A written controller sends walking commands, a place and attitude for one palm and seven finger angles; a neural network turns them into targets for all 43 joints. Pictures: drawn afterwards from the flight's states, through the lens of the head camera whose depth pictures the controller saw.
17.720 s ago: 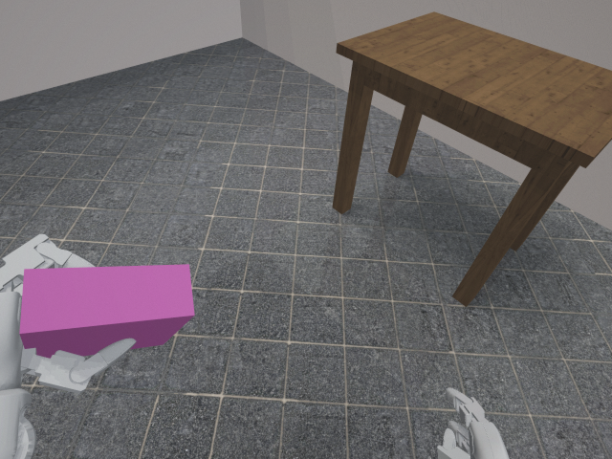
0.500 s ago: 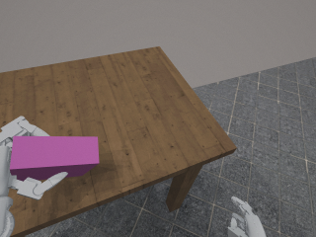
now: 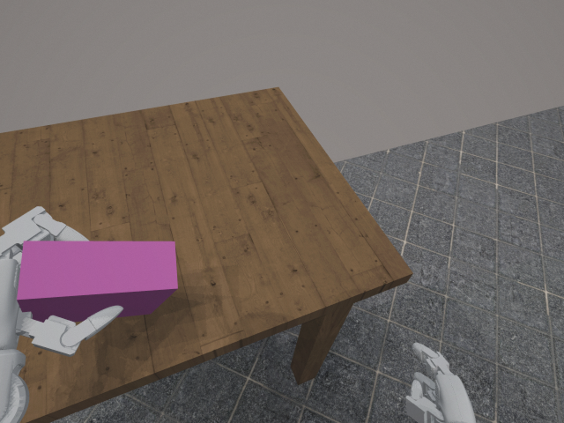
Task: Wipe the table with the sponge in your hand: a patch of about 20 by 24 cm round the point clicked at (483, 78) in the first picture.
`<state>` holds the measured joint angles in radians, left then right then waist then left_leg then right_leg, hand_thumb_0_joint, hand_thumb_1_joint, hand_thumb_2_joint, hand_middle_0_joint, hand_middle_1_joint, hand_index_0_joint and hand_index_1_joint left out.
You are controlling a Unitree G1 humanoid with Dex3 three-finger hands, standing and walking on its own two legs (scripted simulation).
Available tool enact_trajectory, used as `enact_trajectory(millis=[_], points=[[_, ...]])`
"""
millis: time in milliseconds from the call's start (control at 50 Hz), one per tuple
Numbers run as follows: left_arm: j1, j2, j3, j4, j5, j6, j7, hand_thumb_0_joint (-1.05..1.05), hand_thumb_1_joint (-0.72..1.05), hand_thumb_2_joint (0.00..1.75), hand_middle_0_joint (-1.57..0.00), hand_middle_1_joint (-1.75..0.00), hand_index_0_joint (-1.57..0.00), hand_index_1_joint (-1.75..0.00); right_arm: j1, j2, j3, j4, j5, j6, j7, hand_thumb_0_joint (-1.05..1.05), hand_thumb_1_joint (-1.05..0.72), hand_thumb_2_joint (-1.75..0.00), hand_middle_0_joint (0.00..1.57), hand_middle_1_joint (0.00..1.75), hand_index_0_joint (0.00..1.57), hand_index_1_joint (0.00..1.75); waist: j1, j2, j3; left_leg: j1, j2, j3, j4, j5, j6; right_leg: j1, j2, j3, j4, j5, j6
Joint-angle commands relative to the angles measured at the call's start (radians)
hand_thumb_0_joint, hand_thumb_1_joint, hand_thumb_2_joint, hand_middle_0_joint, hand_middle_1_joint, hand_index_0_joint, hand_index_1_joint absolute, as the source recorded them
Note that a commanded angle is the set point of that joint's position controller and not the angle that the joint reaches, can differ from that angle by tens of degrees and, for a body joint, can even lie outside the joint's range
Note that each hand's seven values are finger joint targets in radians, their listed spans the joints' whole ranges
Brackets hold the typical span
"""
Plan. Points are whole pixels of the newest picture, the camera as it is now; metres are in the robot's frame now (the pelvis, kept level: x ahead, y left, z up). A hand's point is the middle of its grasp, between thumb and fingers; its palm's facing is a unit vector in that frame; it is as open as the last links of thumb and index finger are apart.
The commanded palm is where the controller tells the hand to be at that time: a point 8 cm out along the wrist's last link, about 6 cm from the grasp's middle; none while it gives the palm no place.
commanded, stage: shuffle to correct the standing spot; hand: left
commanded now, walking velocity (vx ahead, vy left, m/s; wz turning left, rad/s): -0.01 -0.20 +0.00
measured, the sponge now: (122, 283) +0.24 +0.21 +0.12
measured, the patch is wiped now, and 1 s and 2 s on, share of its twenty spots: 0.00 0.00 0.00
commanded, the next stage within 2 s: none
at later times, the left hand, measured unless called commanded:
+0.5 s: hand (128, 286) +0.22 +0.19 +0.15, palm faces +0.30 -0.86 -0.42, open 9.6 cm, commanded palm +0.16 +0.22 +0.17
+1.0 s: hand (151, 285) +0.22 +0.16 +0.15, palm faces +0.27 -0.86 -0.43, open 9.6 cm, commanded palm +0.16 +0.21 +0.17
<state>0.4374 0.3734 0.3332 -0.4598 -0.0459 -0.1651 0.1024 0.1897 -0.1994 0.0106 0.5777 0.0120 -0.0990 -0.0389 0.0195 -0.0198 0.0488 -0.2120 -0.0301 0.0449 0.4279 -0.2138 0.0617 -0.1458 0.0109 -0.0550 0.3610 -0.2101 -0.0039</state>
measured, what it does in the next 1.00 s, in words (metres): shifts its weight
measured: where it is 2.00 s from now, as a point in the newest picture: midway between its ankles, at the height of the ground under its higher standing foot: outside the picture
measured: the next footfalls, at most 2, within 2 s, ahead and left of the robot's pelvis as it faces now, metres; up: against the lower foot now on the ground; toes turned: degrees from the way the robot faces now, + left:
none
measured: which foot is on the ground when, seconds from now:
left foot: down 0.00-1.00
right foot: down 0.00-1.00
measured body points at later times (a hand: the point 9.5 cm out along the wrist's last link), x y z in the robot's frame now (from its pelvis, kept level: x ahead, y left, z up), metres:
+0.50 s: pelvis +0.00 -0.05 -0.01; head +0.03 -0.04 +0.44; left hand +0.20 +0.23 +0.18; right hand +0.17 -0.29 -0.08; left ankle +0.01 +0.07 -0.74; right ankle -0.01 -0.12 -0.74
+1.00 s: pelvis +0.00 -0.07 -0.01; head +0.03 -0.06 +0.44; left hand +0.20 +0.21 +0.17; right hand +0.17 -0.31 -0.09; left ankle +0.01 +0.07 -0.74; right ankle -0.01 -0.12 -0.74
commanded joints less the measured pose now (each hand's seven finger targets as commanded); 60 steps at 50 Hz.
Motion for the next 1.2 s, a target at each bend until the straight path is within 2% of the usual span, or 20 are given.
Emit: enact_trajectory(millis=[0,60,80,160,180,260,280,320,380,520,600,660,720,760,840,880,1040,1060,1140,1180], points=[[-0.114,0.169,0.117,-0.273,-0.022,-0.079,0.021,0.0,0.1,1.3,-1.2,-1.6,-1.2,-1.6,-0.08,-0.124,-0.057,-0.165,0.004,-0.051,-0.008,0.0,-0.9,-0.9,0.2,0.3,0.2,0.3,-0.006,0.107,-0.163,0.086,0.17,-0.162,-0.09,0.293,-0.069,0.025,-0.044,0.063,0.008,0.147,-0.014],[-0.091,0.178,0.136,-0.264,-0.025,-0.073,0.02,0.0,0.1,1.3,-1.2,-1.6,-1.2,-1.6,-0.089,-0.123,-0.059,-0.164,0.005,-0.048,-0.001,0.0,-0.9,-0.9,0.2,0.3,0.2,0.3,-0.006,0.13,-0.159,0.069,0.185,-0.157,-0.095,0.247,-0.062,0.018,-0.037,0.06,0.013,0.11,-0.012],[-0.083,0.152,0.115,-0.25,-0.03,-0.072,0.016,0.0,0.1,1.3,-1.2,-1.6,-1.2,-1.6,-0.081,-0.12,-0.055,-0.167,0.001,-0.042,0.002,0.0,-0.9,-0.9,0.2,0.3,0.2,0.3,-0.007,0.125,-0.15,0.039,0.191,-0.164,-0.106,0.205,-0.054,0.031,-0.036,0.054,0.01,0.094,-0.011],[-0.048,0.18,0.148,-0.268,-0.032,-0.065,0.016,0.0,0.1,1.3,-1.2,-1.6,-1.2,-1.6,-0.089,-0.12,-0.063,-0.175,0.008,-0.04,0.008,0.0,-0.9,-0.9,0.2,0.3,0.2,0.3,-0.007,0.12,-0.168,0.051,0.195,-0.153,-0.081,0.195,-0.049,0.019,-0.04,0.061,0.007,0.118,-0.014],[-0.05,0.149,0.121,-0.265,-0.036,-0.065,0.011,0.0,0.1,1.3,-1.2,-1.6,-1.2,-1.6,-0.078,-0.122,-0.06,-0.173,0.003,-0.036,0.009,0.0,-0.9,-0.9,0.2,0.3,0.2,0.3,-0.01,0.113,-0.165,0.033,0.194,-0.159,-0.084,0.186,-0.046,0.027,-0.035,0.055,0.005,0.115,-0.015],[-0.042,0.198,0.163,-0.305,-0.039,-0.061,0.013,0.0,0.1,1.3,-1.2,-1.6,-1.2,-1.6,-0.085,-0.123,-0.069,-0.179,0.009,-0.035,0.008,0.0,-0.9,-0.9,0.2,0.3,0.2,0.3,-0.008,0.128,-0.193,0.058,0.197,-0.146,-0.046,0.209,-0.038,0.016,-0.045,0.069,0.008,0.147,-0.02],[-0.038,0.176,0.142,-0.301,-0.042,-0.061,0.009,0.0,0.1,1.3,-1.2,-1.6,-1.2,-1.6,-0.079,-0.123,-0.067,-0.18,0.004,-0.032,0.007,0.0,-0.9,-0.9,0.2,0.3,0.2,0.3,-0.011,0.112,-0.19,0.04,0.199,-0.147,-0.042,0.195,-0.032,0.022,-0.045,0.066,0.008,0.145,-0.019],[-0.042,0.196,0.159,-0.311,-0.046,-0.058,0.007,0.0,0.1,1.3,-1.2,-1.6,-1.2,-1.6,-0.075,-0.127,-0.074,-0.182,0.005,-0.032,0.005,0.0,-0.9,-0.9,0.2,0.3,0.2,0.3,-0.009,0.121,-0.193,0.038,0.2,-0.142,-0.021,0.193,-0.029,0.018,-0.054,0.081,0.009,0.16,-0.022],[-0.02,0.177,0.147,-0.283,-0.053,-0.046,0.007,0.0,0.1,1.3,-1.2,-1.6,-1.2,-1.6,-0.074,-0.125,-0.071,-0.174,0.005,-0.025,0.002,0.0,-0.9,-0.9,0.2,0.3,0.2,0.3,-0.013,0.081,-0.18,0.022,0.188,-0.123,0.002,0.141,-0.026,0.001,-0.062,0.095,-0.005,0.153,-0.026],[-0.046,0.187,0.147,-0.269,-0.063,-0.024,0.012,0.0,0.1,1.3,-1.2,-1.6,-1.2,-1.6,-0.066,-0.126,-0.081,-0.17,0.014,-0.013,-0.002,0.0,-0.9,-0.9,0.2,0.3,0.2,0.3,-0.021,0.007,-0.144,-0.001,0.119,-0.058,0.131,-0.025,-0.031,-0.084,-0.138,0.205,-0.068,0.083,-0.047],[-0.045,0.198,0.15,-0.296,-0.065,-0.025,0.021,0.0,0.1,1.3,-1.2,-1.6,-1.2,-1.6,-0.073,-0.126,-0.08,-0.169,0.016,-0.011,-0.004,0.0,-0.9,-0.9,0.2,0.3,0.2,0.3,-0.021,0.002,-0.143,-0.003,0.116,-0.051,0.147,0.024,-0.029,-0.071,-0.155,0.201,-0.052,0.148,-0.052],[-0.042,0.221,0.168,-0.322,-0.063,-0.032,0.025,0.0,0.1,1.3,-1.2,-1.6,-1.2,-1.6,-0.09,-0.128,-0.078,-0.16,0.016,-0.009,-0.007,0.0,-0.9,-0.9,0.2,0.3,0.2,0.3,-0.02,0.066,-0.155,0.026,0.149,-0.075,0.105,0.136,-0.019,-0.053,-0.134,0.162,0.002,0.242,-0.028],[-0.033,0.223,0.174,-0.333,-0.06,-0.039,0.017,0.0,0.1,1.3,-1.2,-1.6,-1.2,-1.6,-0.083,-0.132,-0.083,-0.17,0.008,-0.006,-0.008,0.0,-0.9,-0.9,0.2,0.3,0.2,0.3,-0.014,0.112,-0.158,0.018,0.207,-0.118,0.071,0.257,-0.002,-0.014,-0.081,0.116,0.046,0.289,0.021],[-0.009,0.223,0.176,-0.317,-0.058,-0.033,0.014,0.0,0.1,1.3,-1.2,-1.6,-1.2,-1.6,-0.087,-0.128,-0.082,-0.168,0.013,-0.002,-0.007,0.0,-0.9,-0.9,0.2,0.3,0.2,0.3,-0.016,0.129,-0.159,0.019,0.215,-0.116,0.075,0.289,-0.002,-0.003,-0.079,0.11,0.052,0.311,0.024],[0.019,0.216,0.185,-0.3,-0.063,-0.031,0.003,0.0,0.1,1.3,-1.2,-1.6,-1.2,-1.6,-0.058,-0.133,-0.092,-0.178,0.013,0.001,0.0,0.0,-0.9,-0.9,0.2,0.3,0.2,0.3,-0.017,0.058,-0.2,0.01,0.194,-0.081,0.13,0.275,-0.021,0.048,-0.095,0.117,0.04,0.377,0.013],[0.043,0.192,0.162,-0.292,-0.067,-0.027,0.004,0.0,0.1,1.3,-1.2,-1.6,-1.2,-1.6,-0.057,-0.132,-0.087,-0.176,0.015,0.004,0.002,0.0,-0.9,-0.9,0.2,0.3,0.2,0.3,-0.023,0.059,-0.193,0.006,0.179,-0.08,0.123,0.205,-0.025,0.024,-0.104,0.126,0.036,0.33,-0.004],[-0.012,0.219,0.177,-0.318,-0.069,-0.028,0.014,0.0,0.1,1.3,-1.2,-1.6,-1.2,-1.6,-0.065,-0.122,-0.079,-0.172,0.012,0.0,-0.007,0.0,-0.9,-0.9,0.2,0.3,0.2,0.3,-0.024,0.006,-0.141,-0.009,0.145,-0.072,0.122,-0.012,-0.023,-0.064,-0.133,0.185,-0.041,0.116,-0.01],[-0.027,0.215,0.163,-0.328,-0.068,-0.026,0.018,0.0,0.1,1.3,-1.2,-1.6,-1.2,-1.6,-0.075,-0.122,-0.076,-0.166,0.017,-0.001,-0.009,0.0,-0.9,-0.9,0.2,0.3,0.2,0.3,-0.027,0.044,-0.131,0.01,0.149,-0.089,0.099,0.001,-0.022,-0.086,-0.132,0.181,-0.032,0.102,-0.025],[-0.059,0.214,0.161,-0.323,-0.057,-0.031,0.014,0.0,0.1,1.3,-1.2,-1.6,-1.2,-1.6,-0.073,-0.129,-0.077,-0.165,0.006,-0.006,-0.01,0.0,-0.9,-0.9,0.2,0.3,0.2,0.3,-0.02,0.117,-0.133,-0.022,0.221,-0.156,0.022,0.112,0.003,-0.025,-0.071,0.12,0.027,0.151,0.018],[-0.063,0.202,0.143,-0.336,-0.052,-0.033,0.014,0.0,0.1,1.3,-1.2,-1.6,-1.2,-1.6,-0.08,-0.123,-0.071,-0.164,0.006,-0.008,-0.01,0.0,-0.9,-0.9,0.2,0.3,0.2,0.3,-0.019,0.163,-0.152,-0.003,0.254,-0.187,-0.002,0.206,0.013,-0.007,-0.054,0.089,0.064,0.165,0.016]])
